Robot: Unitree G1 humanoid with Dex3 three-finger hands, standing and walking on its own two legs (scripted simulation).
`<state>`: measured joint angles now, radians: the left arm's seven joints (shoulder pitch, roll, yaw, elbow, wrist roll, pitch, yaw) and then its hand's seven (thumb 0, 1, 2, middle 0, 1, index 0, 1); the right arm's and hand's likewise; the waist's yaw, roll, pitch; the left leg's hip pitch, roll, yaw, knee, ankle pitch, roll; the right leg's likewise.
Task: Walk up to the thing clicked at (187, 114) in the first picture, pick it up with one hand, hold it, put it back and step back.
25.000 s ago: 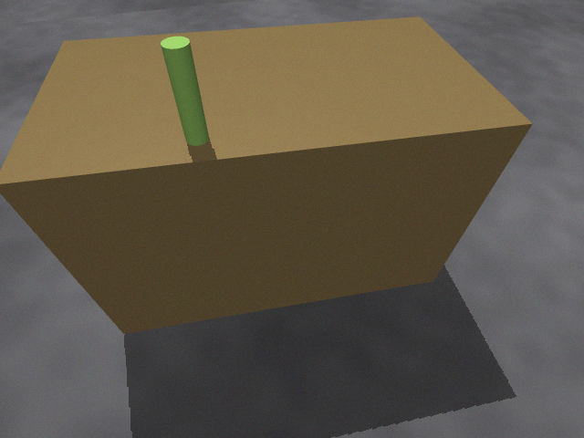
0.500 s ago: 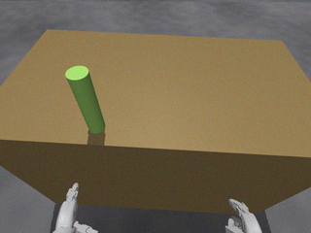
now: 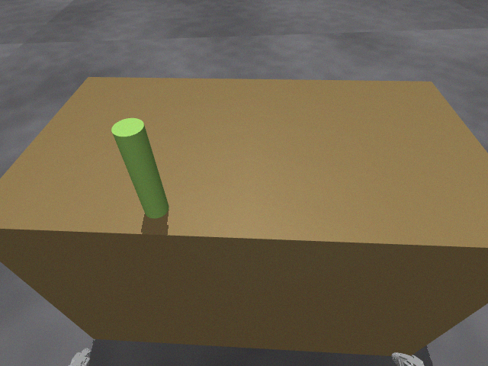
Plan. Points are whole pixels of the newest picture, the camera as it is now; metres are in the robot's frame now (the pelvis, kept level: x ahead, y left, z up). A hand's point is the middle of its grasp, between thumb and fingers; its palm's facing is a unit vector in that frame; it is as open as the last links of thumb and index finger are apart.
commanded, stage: home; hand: left
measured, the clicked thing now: (144, 173) +0.43 +0.20 +0.08
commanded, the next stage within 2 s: stand in 1.56 s
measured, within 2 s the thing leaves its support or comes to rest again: neither
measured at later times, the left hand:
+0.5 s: hand out of the picture +0.01 +0.24 -0.15, palm faces -0.04 -0.94 -0.34, open 17.6 cm
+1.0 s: hand out of the picture +0.06 +0.25 -0.14, palm faces -0.03 -0.93 -0.36, open 17.7 cm
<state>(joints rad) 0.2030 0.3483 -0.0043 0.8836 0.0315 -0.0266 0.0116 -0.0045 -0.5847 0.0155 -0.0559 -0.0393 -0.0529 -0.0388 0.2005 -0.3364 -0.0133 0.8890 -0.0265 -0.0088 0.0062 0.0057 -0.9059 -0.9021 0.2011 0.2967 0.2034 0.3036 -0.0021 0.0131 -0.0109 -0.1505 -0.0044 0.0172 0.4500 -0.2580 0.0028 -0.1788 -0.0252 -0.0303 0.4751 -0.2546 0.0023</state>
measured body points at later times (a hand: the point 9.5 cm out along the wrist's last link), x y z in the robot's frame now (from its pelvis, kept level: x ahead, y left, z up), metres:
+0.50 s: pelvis -0.03 -0.01 +0.01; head -0.04 -0.01 +0.46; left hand +0.01 +0.29 -0.13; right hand +0.01 -0.31 -0.13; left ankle -0.01 +0.12 -0.74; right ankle +0.00 -0.12 -0.74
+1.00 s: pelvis -0.01 -0.01 +0.01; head -0.01 -0.01 +0.46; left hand +0.06 +0.30 -0.12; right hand +0.07 -0.30 -0.13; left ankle -0.01 +0.12 -0.74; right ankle +0.00 -0.12 -0.74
